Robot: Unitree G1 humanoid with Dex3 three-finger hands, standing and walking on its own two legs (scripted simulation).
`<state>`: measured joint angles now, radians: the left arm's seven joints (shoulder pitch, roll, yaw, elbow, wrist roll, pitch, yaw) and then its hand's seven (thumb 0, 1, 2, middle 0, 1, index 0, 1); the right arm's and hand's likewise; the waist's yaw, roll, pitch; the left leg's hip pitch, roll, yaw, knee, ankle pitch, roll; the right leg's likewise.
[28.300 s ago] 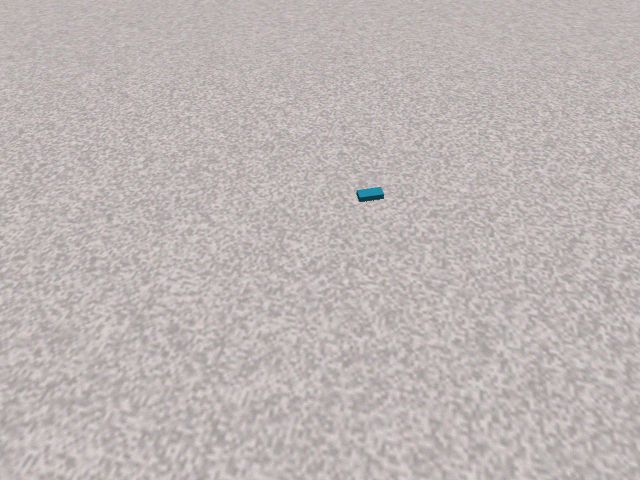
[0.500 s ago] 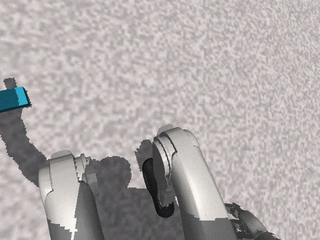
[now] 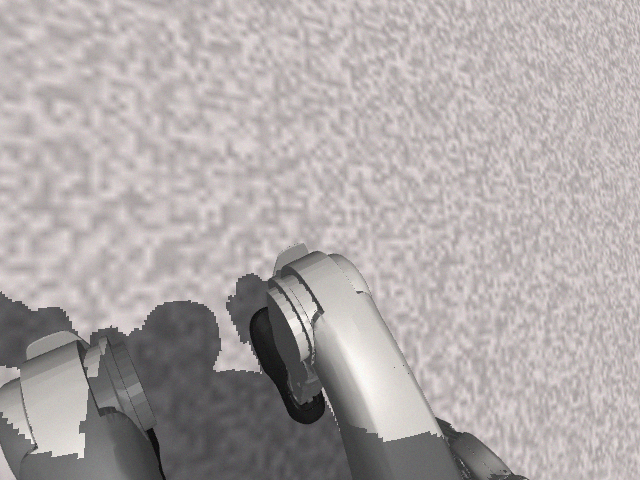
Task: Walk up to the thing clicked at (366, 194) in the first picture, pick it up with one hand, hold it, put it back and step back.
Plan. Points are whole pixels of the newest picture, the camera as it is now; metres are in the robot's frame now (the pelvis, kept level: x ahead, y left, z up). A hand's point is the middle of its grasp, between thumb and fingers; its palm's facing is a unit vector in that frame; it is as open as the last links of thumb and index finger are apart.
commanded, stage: rest palm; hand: left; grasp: from above
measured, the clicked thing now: out of the picture +0.47 +0.32 -0.30
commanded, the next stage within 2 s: close in 1.02 s
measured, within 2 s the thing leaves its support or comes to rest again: neither
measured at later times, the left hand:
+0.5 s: hand out of the picture +0.46 +0.32 -0.25, palm faces -0.44 -0.15 -0.88, open 14.4 cm
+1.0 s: hand out of the picture +0.46 +0.31 -0.27, palm faces -0.44 -0.15 -0.88, open 14.0 cm
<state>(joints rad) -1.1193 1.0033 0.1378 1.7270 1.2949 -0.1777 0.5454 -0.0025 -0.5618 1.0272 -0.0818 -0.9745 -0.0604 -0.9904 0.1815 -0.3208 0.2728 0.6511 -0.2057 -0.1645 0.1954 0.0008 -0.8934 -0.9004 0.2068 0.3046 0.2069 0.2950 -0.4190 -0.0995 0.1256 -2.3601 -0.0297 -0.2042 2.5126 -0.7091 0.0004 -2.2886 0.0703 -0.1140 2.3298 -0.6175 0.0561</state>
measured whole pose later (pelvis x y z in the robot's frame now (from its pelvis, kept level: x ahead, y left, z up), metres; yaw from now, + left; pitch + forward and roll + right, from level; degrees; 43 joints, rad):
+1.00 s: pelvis +0.00 +0.00 +0.00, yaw -3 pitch +27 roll -16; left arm -1.10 1.09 0.11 1.79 1.27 -0.21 0.65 0.00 -0.49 0.97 -0.12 -0.96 -0.11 -0.97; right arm 0.13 -0.37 0.35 0.61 -0.24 -0.24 0.25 0.00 -0.90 -0.91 0.21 0.30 0.21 0.30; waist -0.44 -0.17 0.22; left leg -2.31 -0.02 -0.27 2.54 -0.73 0.00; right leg -2.23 0.08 -0.17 2.31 -0.61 0.07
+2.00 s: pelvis -0.01 +0.00 +0.01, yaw -3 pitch +27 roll -17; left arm -1.10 1.11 0.07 1.78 1.26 -0.23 0.64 0.00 0.05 0.55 -0.49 -0.70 -0.51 -0.67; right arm 0.11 -0.37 0.38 0.60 -0.25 -0.23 0.23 0.00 -0.90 -0.90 0.20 0.30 0.20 0.29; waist -0.43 -0.18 0.22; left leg -2.29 -0.02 -0.28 2.52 -0.73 0.00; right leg -2.20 0.08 -0.18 2.28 -0.60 0.07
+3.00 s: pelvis -0.01 +0.00 +0.01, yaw -4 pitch +27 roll -17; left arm -1.10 1.13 0.10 1.74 1.24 -0.23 0.61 0.01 0.37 0.10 -0.87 -0.29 -0.89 -0.24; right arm 0.11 -0.37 0.40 0.58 -0.25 -0.21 0.20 0.00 -0.91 -0.91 0.20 0.30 0.20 0.29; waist -0.43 -0.17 0.24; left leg -2.30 -0.01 -0.28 2.53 -0.72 0.00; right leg -2.21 0.08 -0.18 2.28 -0.59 0.07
